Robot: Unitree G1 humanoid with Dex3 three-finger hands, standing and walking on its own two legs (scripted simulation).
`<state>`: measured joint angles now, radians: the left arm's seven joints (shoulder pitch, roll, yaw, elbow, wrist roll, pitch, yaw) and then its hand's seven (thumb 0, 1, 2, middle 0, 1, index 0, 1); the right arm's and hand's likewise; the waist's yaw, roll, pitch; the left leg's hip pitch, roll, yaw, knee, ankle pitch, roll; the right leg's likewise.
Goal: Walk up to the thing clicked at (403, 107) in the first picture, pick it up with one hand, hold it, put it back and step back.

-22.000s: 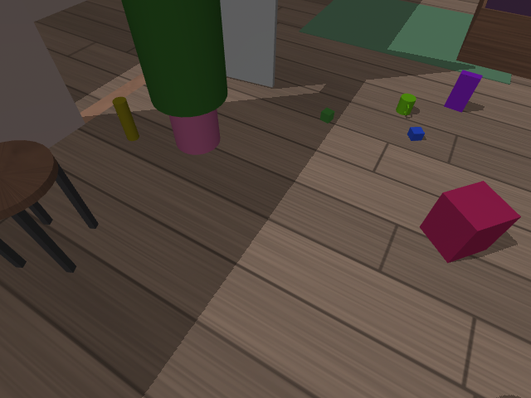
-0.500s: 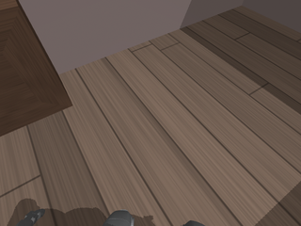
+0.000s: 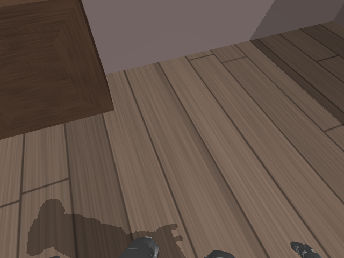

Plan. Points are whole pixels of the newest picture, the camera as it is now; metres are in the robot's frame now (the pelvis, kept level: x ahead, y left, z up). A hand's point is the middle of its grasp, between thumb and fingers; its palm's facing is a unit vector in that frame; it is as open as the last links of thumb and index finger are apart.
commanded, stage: walk up
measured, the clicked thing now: out of the picture -0.67 +2.03 -0.70
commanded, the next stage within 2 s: stand in 0.76 s
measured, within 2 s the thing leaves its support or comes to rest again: neither
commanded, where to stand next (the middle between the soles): +0.09 +0.02 m, yaw +1 degrees
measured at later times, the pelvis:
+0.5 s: pelvis +0.01 +0.01 +0.01, yaw +5 degrees
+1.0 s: pelvis +0.01 +0.00 +0.03, yaw +5 degrees
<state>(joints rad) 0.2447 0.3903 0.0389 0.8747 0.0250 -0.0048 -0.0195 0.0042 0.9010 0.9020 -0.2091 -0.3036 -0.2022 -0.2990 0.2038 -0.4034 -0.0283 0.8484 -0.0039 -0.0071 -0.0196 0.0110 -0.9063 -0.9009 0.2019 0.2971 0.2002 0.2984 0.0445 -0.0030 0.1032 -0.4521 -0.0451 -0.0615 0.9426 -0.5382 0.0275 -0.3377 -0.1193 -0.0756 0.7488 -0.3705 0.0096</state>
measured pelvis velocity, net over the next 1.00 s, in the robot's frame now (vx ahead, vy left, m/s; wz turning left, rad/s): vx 0.01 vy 0.00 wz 0.08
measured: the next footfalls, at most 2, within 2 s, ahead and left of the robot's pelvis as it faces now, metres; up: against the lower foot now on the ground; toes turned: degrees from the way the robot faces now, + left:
none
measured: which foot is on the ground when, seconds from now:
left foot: down 0.00-1.00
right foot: down 0.00-1.00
